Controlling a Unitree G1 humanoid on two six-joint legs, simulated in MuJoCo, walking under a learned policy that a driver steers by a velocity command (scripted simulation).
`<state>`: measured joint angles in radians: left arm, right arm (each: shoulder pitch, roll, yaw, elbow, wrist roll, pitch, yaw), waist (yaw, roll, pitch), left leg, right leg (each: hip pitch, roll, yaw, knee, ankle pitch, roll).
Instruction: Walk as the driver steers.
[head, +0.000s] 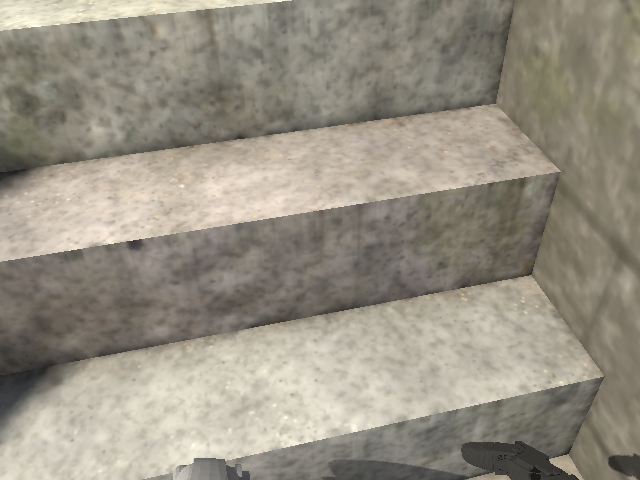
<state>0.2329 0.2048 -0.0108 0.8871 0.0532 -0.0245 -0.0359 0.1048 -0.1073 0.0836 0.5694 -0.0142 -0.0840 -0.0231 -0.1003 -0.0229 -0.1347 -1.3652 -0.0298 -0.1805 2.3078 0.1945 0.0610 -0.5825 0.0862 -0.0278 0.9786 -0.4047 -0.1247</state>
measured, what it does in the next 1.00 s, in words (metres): climbs, turning left: left foot 0.22 m higher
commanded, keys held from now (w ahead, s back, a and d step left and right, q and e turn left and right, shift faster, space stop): w+q+shift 0.94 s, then w+shift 0.06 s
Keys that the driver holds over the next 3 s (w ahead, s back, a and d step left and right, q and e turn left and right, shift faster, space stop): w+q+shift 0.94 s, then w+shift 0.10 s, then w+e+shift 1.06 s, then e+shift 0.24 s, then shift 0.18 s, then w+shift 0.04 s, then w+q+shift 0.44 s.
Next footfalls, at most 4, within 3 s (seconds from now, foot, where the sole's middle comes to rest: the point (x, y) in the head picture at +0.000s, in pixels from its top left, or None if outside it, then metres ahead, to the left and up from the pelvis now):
0.56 left None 0.28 0.23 -0.50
1.16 right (113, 410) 0.54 0.29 -0.27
1.46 left None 0.38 0.66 -0.28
1.72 right None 0.49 0.44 -0.28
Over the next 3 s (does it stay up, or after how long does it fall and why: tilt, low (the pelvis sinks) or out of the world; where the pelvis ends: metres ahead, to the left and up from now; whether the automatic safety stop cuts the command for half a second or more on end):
stays up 0.67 0.46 0.72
